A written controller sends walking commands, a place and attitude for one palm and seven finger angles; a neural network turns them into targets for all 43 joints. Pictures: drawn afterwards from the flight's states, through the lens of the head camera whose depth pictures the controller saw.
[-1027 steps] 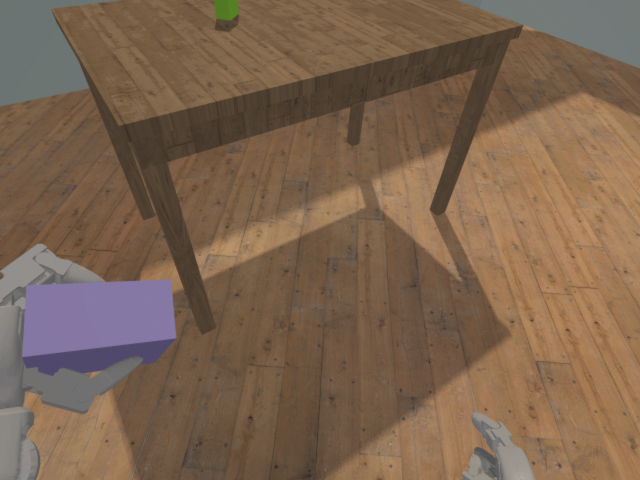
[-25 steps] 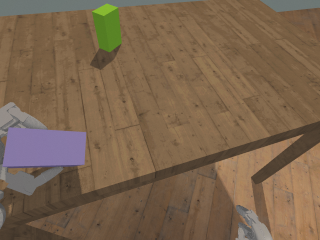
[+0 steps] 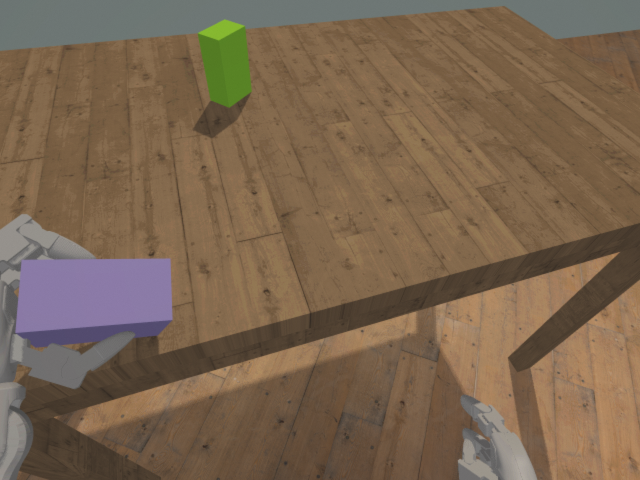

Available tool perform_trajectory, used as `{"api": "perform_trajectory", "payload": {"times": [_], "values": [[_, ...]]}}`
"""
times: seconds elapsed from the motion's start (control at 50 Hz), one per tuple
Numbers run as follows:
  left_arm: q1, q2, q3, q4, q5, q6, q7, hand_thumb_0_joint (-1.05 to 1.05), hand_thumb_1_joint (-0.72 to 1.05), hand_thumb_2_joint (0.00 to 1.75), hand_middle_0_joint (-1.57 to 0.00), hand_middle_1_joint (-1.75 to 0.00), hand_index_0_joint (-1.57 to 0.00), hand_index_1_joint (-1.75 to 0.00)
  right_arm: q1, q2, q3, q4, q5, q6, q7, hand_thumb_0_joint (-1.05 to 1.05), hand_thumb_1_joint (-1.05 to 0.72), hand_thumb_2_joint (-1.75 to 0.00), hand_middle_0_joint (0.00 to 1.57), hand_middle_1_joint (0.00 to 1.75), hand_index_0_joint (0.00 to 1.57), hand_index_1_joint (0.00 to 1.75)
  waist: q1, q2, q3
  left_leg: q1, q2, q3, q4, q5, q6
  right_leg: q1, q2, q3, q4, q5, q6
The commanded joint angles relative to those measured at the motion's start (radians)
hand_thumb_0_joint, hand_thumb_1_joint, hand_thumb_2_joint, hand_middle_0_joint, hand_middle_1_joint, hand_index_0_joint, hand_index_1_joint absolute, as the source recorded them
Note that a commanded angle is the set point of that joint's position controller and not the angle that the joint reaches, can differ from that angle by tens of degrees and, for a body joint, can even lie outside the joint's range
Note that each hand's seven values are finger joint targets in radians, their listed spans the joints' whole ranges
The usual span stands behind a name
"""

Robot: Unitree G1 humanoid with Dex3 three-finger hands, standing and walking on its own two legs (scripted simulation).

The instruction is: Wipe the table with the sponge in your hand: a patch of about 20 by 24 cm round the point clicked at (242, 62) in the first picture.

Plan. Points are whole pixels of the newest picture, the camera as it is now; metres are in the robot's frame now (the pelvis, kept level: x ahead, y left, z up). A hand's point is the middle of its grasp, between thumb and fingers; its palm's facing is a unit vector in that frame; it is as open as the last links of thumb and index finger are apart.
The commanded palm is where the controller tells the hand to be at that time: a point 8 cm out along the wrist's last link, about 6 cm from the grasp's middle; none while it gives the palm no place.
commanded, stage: come to a stop and stand still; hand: left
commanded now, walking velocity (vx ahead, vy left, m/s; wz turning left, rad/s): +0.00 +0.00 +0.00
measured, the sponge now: (121, 303) +0.24 +0.22 +0.15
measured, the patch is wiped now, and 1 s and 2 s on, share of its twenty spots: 0.00 0.00 0.00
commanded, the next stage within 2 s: look again from close up in 0.14 s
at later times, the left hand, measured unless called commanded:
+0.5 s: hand (75, 324) +0.21 +0.24 +0.16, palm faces +0.40 -0.85 -0.34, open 9.9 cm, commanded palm +0.15 +0.27 +0.18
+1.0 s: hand (122, 301) +0.23 +0.21 +0.17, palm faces +0.23 -0.77 -0.59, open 9.9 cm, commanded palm +0.17 +0.27 +0.21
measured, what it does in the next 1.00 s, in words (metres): stands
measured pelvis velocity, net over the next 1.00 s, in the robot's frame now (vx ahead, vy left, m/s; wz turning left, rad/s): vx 0.02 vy -0.01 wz -0.04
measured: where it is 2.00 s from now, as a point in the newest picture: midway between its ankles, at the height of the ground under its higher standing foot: outside the picture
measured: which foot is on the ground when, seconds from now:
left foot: down 0.00-1.00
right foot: down 0.00-1.00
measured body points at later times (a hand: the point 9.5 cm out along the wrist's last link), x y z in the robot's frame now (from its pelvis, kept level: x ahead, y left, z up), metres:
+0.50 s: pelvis -0.01 -0.01 +0.00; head +0.00 +0.00 +0.45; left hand +0.18 +0.28 +0.18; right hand +0.16 -0.24 -0.08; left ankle +0.02 +0.09 -0.73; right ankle +0.07 -0.10 -0.73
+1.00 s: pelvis +0.02 -0.01 +0.00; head +0.00 -0.04 +0.44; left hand +0.21 +0.25 +0.20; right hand +0.22 -0.23 -0.07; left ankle +0.02 +0.09 -0.73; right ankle +0.07 -0.10 -0.73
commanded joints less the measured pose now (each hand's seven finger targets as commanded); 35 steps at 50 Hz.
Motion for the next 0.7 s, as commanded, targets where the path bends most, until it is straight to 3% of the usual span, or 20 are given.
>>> {"api": "perform_trajectory", "payload": {"times": [0.0, 0.12, 0.16, 0.22, 0.26, 0.32, 0.34, 0.36, 0.44, 0.46, 0.62, 0.64, 0.66, 0.68], "values": [[-0.045, 0.188, 0.136, -0.235, -0.025, -0.072, 0.018, 0.0, 0.1, 1.3, -1.2, -1.6, -1.2, -1.6, -0.074, -0.137, -0.061, -0.145, 0.008, -0.065, -0.006, 0.0, -0.9, -0.9, 0.2, 0.3, 0.2, 0.3, -0.006, 0.063, -0.163, -0.058, 0.108, -0.115, -0.12, -0.029, -0.029, 0.129, -0.116, 0.131, -0.098, -0.026, -0.003], [-0.003, 0.182, 0.144, -0.223, -0.037, -0.065, 0.019, 0.0, 0.1, 1.3, -1.2, -1.6, -1.2, -1.6, -0.083, -0.131, -0.067, -0.141, 0.014, -0.059, -0.018, 0.0, -0.9, -0.9, 0.2, 0.3, 0.2, 0.3, -0.012, 0.053, -0.149, -0.046, 0.107, -0.113, -0.115, -0.058, -0.024, 0.102, -0.126, 0.137, -0.137, -0.09, -0.003], [0.007, 0.176, 0.138, -0.214, -0.035, -0.063, 0.022, 0.0, 0.1, 1.3, -1.2, -1.6, -1.2, -1.6, -0.075, -0.13, -0.067, -0.137, 0.017, -0.059, -0.024, 0.0, -0.9, -0.9, 0.2, 0.3, 0.2, 0.3, -0.012, 0.085, -0.153, -0.047, 0.116, -0.115, -0.132, -0.081, -0.021, 0.108, -0.121, 0.124, -0.135, -0.111, 0.001], [-0.017, 0.171, 0.122, -0.229, -0.033, -0.058, 0.022, 0.0, 0.1, 1.3, -1.2, -1.6, -1.2, -1.6, -0.079, -0.132, -0.066, -0.138, 0.016, -0.064, -0.025, 0.0, -0.9, -0.9, 0.2, 0.3, 0.2, 0.3, -0.014, 0.05, -0.132, -0.042, 0.113, -0.118, -0.128, -0.104, -0.018, 0.078, -0.123, 0.138, -0.159, -0.16, 0.001], [-0.024, 0.171, 0.117, -0.223, -0.029, -0.054, 0.026, 0.0, 0.1, 1.3, -1.2, -1.6, -1.2, -1.6, -0.079, -0.131, -0.063, -0.135, 0.015, -0.066, -0.03, 0.0, -0.9, -0.9, 0.2, 0.3, 0.2, 0.3, -0.015, 0.078, -0.136, -0.04, 0.123, -0.126, -0.15, -0.118, -0.014, 0.083, -0.115, 0.126, -0.15, -0.166, 0.005], [-0.047, 0.175, 0.113, -0.235, -0.024, -0.048, 0.028, 0.0, 0.1, 1.3, -1.2, -1.6, -1.2, -1.6, -0.08, -0.13, -0.064, -0.134, 0.013, -0.072, -0.032, 0.0, -0.9, -0.9, 0.2, 0.3, 0.2, 0.3, -0.014, 0.05, -0.131, -0.04, 0.114, -0.118, -0.134, -0.124, -0.013, 0.075, -0.123, 0.144, -0.174, -0.195, 0.004], [-0.045, 0.187, 0.118, -0.244, -0.025, -0.046, 0.03, 0.0, 0.1, 1.3, -1.2, -1.6, -1.2, -1.6, -0.094, -0.134, -0.063, -0.131, 0.014, -0.072, -0.034, 0.0, -0.9, -0.9, 0.2, 0.3, 0.2, 0.3, -0.018, 0.084, -0.14, -0.024, 0.116, -0.121, -0.137, -0.114, -0.011, 0.075, -0.121, 0.145, -0.167, -0.181, 0.001], [-0.047, 0.167, 0.106, -0.228, -0.024, -0.045, 0.029, 0.0, 0.1, 1.3, -1.2, -1.6, -1.2, -1.6, -0.08, -0.127, -0.061, -0.128, 0.013, -0.071, -0.035, 0.0, -0.9, -0.9, 0.2, 0.3, 0.2, 0.3, -0.017, 0.074, -0.138, -0.03, 0.121, -0.122, -0.143, -0.119, -0.012, 0.08, -0.12, 0.135, -0.166, -0.183, 0.004], [-0.043, 0.184, 0.118, -0.237, -0.023, -0.038, 0.032, 0.0, 0.1, 1.3, -1.2, -1.6, -1.2, -1.6, -0.1, -0.129, -0.062, -0.127, 0.012, -0.072, -0.035, 0.0, -0.9, -0.9, 0.2, 0.3, 0.2, 0.3, -0.018, 0.078, -0.149, -0.011, 0.113, -0.116, -0.128, -0.104, -0.011, 0.077, -0.124, 0.154, -0.178, -0.181, -0.001], [-0.042, 0.162, 0.104, -0.225, -0.024, -0.036, 0.031, 0.0, 0.1, 1.3, -1.2, -1.6, -1.2, -1.6, -0.088, -0.122, -0.061, -0.127, 0.01, -0.069, -0.036, 0.0, -0.9, -0.9, 0.2, 0.3, 0.2, 0.3, -0.017, 0.079, -0.142, -0.02, 0.117, -0.113, -0.132, -0.104, -0.011, 0.082, -0.124, 0.145, -0.178, -0.176, 0.001], [-0.02, 0.162, 0.113, -0.235, -0.028, -0.028, 0.028, 0.0, 0.1, 1.3, -1.2, -1.6, -1.2, -1.6, -0.104, -0.121, -0.063, -0.135, 0.01, -0.06, -0.035, 0.0, -0.9, -0.9, 0.2, 0.3, 0.2, 0.3, -0.014, 0.066, -0.147, -0.013, 0.116, -0.112, -0.127, -0.041, -0.014, 0.105, -0.124, 0.144, -0.172, -0.106, 0.001], [-0.908, 0.92, 0.284, -0.656, 0.04, -0.198, 0.036, 0.0, 0.1, 1.3, -1.2, -1.6, -1.2, -1.6, 0.108, -0.16, 0.161, -0.295, 0.096, -0.006, -0.12, 0.0, -0.9, -0.9, 0.2, 0.3, 0.2, 0.3, -0.095, 0.282, -0.123, -0.246, 0.1, -0.113, -0.094, -0.261, 0.017, 0.181, -0.036, 0.127, -0.09, -0.215, 0.084], [-0.518, 0.463, 0.327, -0.045, 0.089, 0.005, 0.001, 0.0, 0.1, 1.3, -1.2, -1.6, -1.2, -1.6, -0.07, -0.105, -0.054, -0.159, -0.047, -0.023, -0.082, 0.0, -0.9, -0.9, 0.2, 0.3, 0.2, 0.3, 0.099, 0.315, -0.367, 0.02, 0.055, 0.021, -0.089, 0.057, -0.036, 0.226, -0.024, 0.068, -0.057, -0.117, -0.008], [-0.413, 0.331, 0.143, 0.004, 0.049, 0.052, -0.005, 0.0, 0.1, 1.3, -1.2, -1.6, -1.2, -1.6, -0.112, -0.138, -0.03, -0.179, -0.05, -0.037, -0.022, 0.0, -0.9, -0.9, 0.2, 0.3, 0.2, 0.3, 0.021, 0.21, -0.2, -0.063, 0.04, -0.032, -0.112, 0.084, -0.061, 0.141, -0.002, -0.004, -0.056, -0.059, -0.017]]}}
